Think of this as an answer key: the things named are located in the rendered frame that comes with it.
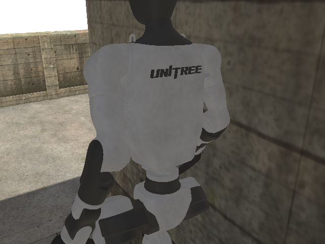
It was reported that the robot right forearm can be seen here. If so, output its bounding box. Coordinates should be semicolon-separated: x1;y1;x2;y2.
195;127;227;155

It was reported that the right robot upper arm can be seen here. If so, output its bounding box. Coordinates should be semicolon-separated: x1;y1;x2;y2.
194;43;230;133

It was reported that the humanoid robot torso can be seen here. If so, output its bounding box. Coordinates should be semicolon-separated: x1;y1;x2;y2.
121;34;204;235

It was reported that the robot left forearm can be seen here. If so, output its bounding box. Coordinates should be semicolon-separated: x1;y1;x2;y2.
60;140;115;244

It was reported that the humanoid robot head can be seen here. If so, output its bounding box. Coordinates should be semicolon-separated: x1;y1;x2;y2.
129;0;192;46

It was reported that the right robot hand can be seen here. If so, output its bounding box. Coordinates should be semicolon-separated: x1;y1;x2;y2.
178;153;201;175

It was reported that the left robot upper arm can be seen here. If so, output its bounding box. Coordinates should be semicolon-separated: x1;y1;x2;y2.
83;43;131;172

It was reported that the left robot hand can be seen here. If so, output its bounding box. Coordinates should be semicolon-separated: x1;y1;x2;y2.
51;233;95;244

